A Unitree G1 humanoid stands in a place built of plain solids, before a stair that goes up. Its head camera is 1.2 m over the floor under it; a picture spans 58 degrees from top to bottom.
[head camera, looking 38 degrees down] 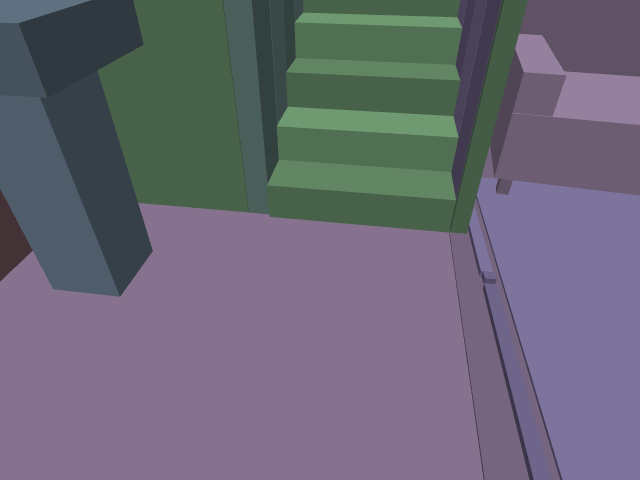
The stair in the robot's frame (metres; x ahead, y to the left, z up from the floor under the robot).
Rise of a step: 0.18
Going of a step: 0.25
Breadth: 0.85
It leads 9 degrees to the right of straight ahead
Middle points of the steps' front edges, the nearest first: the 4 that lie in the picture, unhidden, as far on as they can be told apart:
1.65 -0.17 0.18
1.90 -0.21 0.35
2.15 -0.25 0.53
2.41 -0.29 0.71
